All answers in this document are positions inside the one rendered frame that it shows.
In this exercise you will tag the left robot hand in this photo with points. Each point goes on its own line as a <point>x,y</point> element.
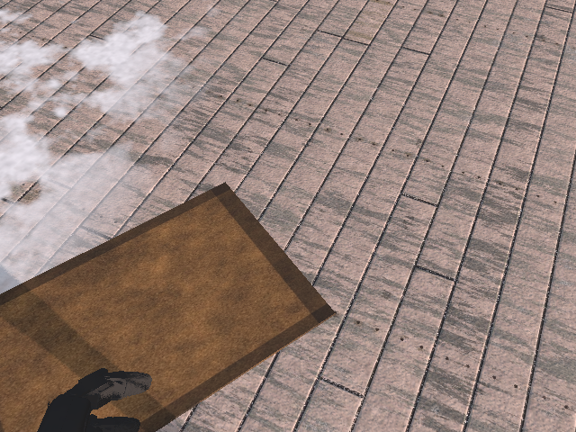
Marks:
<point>70,412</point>

